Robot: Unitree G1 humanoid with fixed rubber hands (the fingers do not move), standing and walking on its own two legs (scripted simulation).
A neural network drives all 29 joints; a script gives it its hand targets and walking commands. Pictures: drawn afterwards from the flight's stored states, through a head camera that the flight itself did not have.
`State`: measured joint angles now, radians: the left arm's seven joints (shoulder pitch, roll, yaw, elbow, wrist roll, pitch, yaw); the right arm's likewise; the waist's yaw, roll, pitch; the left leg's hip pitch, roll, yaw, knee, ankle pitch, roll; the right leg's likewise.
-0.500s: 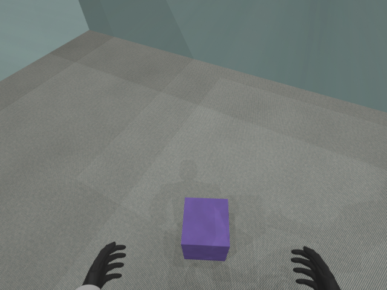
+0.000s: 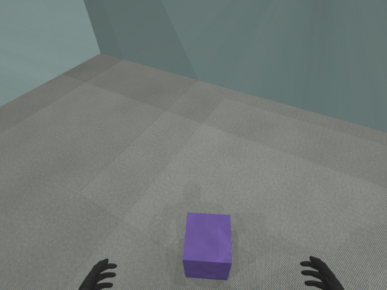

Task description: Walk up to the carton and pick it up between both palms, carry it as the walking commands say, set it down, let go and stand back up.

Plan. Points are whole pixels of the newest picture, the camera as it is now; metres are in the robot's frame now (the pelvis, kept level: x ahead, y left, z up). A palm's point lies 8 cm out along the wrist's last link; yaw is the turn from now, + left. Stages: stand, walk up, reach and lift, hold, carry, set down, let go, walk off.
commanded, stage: stand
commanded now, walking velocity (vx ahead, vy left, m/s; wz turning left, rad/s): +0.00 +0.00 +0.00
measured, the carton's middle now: (207, 246) +0.47 -0.01 -0.65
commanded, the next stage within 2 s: none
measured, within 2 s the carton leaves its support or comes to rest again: neither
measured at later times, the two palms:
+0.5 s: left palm out of the picture +0.14 +0.29 -0.08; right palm out of the picture +0.14 -0.29 -0.09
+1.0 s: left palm out of the picture +0.10 +0.30 -0.09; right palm out of the picture +0.10 -0.30 -0.09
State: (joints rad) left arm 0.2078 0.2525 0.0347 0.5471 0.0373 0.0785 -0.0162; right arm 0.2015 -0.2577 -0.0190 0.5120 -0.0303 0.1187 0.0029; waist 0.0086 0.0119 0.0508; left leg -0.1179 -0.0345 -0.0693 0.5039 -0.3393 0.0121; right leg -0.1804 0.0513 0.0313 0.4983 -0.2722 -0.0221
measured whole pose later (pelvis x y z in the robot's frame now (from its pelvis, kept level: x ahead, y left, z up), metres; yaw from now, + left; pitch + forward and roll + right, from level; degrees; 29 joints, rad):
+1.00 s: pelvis +0.00 +0.00 +0.01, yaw +0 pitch -2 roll +0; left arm 0.14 0.36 0.02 0.95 0.02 0.00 0.01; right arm 0.17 -0.38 0.00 0.93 -0.02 -0.01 -0.03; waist 0.01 0.01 0.01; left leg -0.07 -0.04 -0.08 0.36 -0.26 0.01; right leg -0.13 0.04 0.03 0.38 -0.21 -0.03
